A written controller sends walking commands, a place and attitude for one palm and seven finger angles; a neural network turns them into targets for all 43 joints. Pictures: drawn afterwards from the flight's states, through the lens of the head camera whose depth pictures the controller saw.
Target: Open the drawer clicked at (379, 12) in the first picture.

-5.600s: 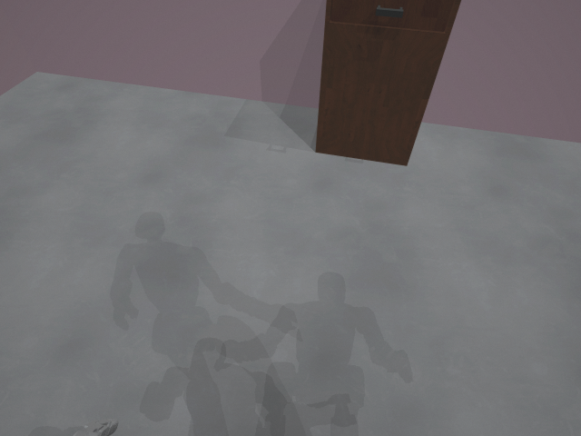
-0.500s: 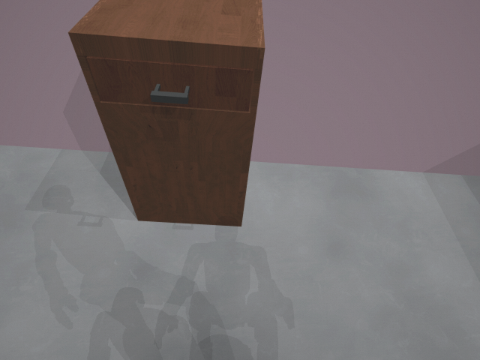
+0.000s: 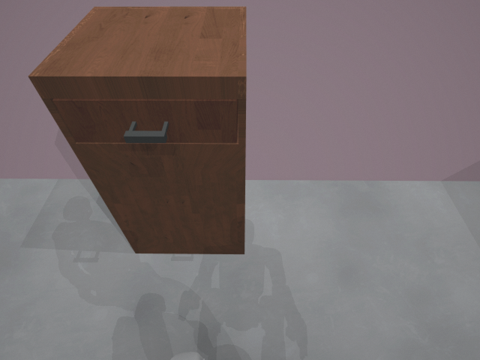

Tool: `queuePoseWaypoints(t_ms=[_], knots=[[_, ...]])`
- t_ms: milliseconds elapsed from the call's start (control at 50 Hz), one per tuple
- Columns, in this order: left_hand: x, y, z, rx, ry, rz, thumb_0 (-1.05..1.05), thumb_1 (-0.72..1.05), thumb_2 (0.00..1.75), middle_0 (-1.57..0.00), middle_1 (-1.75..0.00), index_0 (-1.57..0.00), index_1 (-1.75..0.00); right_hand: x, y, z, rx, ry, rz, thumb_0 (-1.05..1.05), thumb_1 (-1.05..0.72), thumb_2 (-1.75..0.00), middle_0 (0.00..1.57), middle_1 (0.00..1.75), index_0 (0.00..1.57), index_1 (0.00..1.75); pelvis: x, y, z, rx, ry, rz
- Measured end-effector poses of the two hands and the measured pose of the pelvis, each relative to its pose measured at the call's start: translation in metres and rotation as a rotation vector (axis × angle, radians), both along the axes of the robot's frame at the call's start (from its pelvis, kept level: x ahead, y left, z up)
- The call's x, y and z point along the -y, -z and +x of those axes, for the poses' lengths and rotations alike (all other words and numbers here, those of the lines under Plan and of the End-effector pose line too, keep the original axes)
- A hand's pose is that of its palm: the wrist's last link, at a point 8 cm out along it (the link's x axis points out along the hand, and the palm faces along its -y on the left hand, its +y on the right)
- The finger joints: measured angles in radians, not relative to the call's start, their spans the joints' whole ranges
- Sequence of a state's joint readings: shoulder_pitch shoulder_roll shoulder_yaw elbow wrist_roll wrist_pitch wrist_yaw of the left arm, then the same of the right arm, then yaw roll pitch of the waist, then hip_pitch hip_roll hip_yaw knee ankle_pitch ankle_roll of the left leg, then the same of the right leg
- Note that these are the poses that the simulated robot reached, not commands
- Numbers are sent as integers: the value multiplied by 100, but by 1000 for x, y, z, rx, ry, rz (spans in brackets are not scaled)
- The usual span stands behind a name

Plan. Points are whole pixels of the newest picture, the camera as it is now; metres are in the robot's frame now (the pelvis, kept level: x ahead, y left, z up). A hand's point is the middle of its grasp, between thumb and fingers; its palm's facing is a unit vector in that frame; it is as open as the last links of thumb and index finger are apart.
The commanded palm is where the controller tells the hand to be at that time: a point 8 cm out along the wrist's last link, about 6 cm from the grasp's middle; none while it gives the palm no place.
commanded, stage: take the last steps up to it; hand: left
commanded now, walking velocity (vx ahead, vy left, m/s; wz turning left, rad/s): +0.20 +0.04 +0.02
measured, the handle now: (147, 131) +0.64 +0.27 -0.01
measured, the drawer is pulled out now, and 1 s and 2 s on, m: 0.00 0.00 0.00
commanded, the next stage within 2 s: come to a stop and stand still in 0.14 s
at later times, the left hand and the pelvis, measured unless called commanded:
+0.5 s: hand (129, 356) +0.16 +0.23 -0.18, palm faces +0.01 -0.98 -0.19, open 7.4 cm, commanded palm none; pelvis +0.13 +0.05 +0.00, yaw -2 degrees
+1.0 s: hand (152, 336) +0.19 +0.18 -0.15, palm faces +0.03 -0.96 -0.28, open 7.4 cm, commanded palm none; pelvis +0.12 -0.01 +0.01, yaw -1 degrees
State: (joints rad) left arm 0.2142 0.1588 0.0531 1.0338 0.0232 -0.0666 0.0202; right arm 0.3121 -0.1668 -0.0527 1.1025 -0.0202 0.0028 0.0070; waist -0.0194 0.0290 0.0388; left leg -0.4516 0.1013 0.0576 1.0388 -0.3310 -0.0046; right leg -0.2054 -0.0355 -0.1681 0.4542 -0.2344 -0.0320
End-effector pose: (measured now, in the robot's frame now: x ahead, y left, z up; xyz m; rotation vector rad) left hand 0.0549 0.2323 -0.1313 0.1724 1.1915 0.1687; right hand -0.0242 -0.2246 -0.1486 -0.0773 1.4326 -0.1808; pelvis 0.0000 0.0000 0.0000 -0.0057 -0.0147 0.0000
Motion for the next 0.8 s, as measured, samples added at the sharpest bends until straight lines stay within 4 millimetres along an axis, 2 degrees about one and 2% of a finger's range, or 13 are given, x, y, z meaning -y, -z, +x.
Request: queuePoseWaypoints(t_ms=[140, 200, 240, 320, 420, 520, 620, 700, 800], knots=[[-18, 13, -15, -152, -42, -44, 0, 93, 90, -20, -30, -20, -30, -9, -14, 122, 191, -75, -44, 1, -93, -90, 19, 29, 19, 30, -21, 0, 46, -1, 2, -15], [-30, 28, -16, -216, -71, -74, 0, 92, 90, -20, -30, -20, -30, -21, -15, 164, 246, -109, -72, 0, -93, -90, 19, 29, 19, 30, -38, 9, 71, 3, 5, -33], [-38, 36, -11, -258, -74, -84, 0, 91, 90, -20, -30, -20, -30, -30, -14, 181, 266, -117, -87, 0, -92, -90, 19, 29, 19, 30, -46, 14, 84, 5, 11, -18], [-47, 29, 18, -274, -57, -80, 1, 91, 90, -20, -30, -20, -30, -48, -18, 189, 231, -100, -81, 0, -92, -90, 19, 29, 19, 30, -54, 6, 106, -3, 22, -6], [-49, 19, 67, -227, -34, -65, 1, 91, 90, -20, -30, -20, -30, -50, -20, 189, 143, -64, -92, 0, -95, -90, 20, 30, 20, 30, -57, -3, 125, -11, 24, 2], [-46, 15, 112, -177, -1, -32, 1, 91, 90, -20, -30, -20, -30, -42, -15, 185, 86, -23, -79, 0, -94, -90, 20, 30, 20, 30, -46, -3, 135, -9, 31, 0], [-34, 6, 151, -100, 27, 19, 1, 91, 90, -20, -30, -20, -30, -21, -2, 183, 62, 3, -46, 0, -92, -90, 20, 30, 20, 30, -25, 1, 138, -6, 36, 8], [-18, 1, 168, -36, 55, 73, 1, 91, 90, -20, -30, -20, -30, 4, 18, 185, 65, 19, -9, 0, -91, -90, 20, 30, 20, 30, -4, 12, 139, -10, 40, 29], [1, -13, 165, -26, 58, 82, 1, 91, 90, -20, -30, -20, -30, 24, 18, 190, 69, 11, -5, 0, -91, -90, 20, 30, 20, 30, 6, 5, 134, -10, 33, 45]])
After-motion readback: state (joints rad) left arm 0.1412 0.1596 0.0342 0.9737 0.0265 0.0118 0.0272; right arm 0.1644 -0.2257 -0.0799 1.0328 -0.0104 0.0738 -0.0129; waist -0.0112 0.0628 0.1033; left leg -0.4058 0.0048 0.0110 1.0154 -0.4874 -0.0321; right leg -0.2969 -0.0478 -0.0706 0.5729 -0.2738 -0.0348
